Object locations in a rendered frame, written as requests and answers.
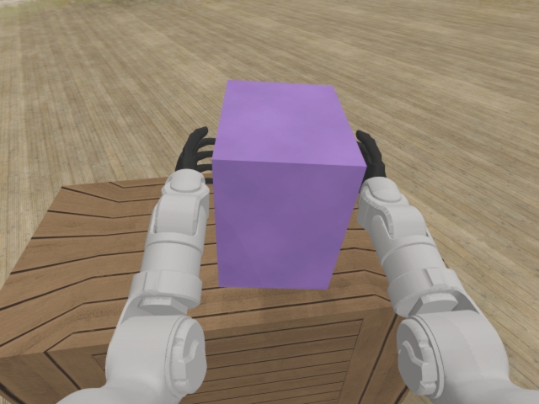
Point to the right robot upper arm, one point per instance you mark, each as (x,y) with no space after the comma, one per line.
(455,357)

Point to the left robot hand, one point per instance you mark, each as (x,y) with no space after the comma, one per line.
(189,156)

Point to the right robot forearm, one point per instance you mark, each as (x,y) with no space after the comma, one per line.
(419,281)

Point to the left robot upper arm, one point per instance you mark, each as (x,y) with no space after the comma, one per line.
(151,360)

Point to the right robot hand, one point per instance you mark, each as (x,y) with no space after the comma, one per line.
(372,156)

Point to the left robot forearm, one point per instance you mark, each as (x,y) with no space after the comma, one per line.
(168,283)

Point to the pedestal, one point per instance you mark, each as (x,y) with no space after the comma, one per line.
(60,306)

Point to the carton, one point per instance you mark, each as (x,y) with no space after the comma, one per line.
(286,171)

